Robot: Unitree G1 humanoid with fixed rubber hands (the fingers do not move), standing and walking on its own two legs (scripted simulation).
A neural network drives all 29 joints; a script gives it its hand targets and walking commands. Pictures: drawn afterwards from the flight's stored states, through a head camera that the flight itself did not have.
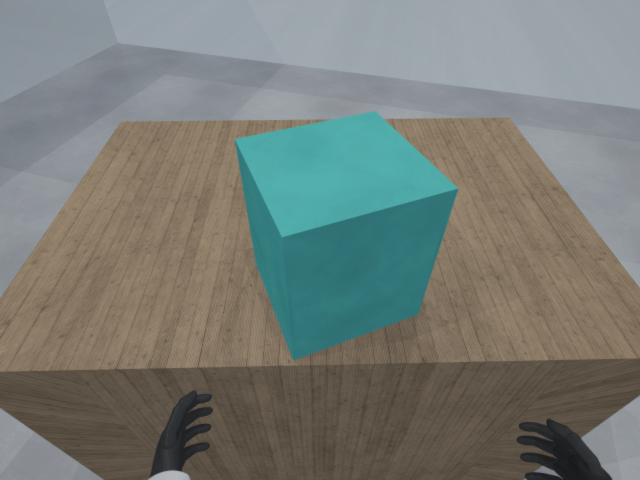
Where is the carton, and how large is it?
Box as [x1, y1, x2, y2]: [235, 111, 457, 359]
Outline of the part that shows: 375,111 235,139 256,264 293,359 417,314 457,188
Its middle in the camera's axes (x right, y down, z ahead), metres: +0.02 -0.01 +0.57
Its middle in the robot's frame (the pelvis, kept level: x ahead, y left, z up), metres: +0.44 +0.02 +0.08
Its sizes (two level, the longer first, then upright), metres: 0.210 0.200 0.250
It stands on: a pedestal, 0.74 m high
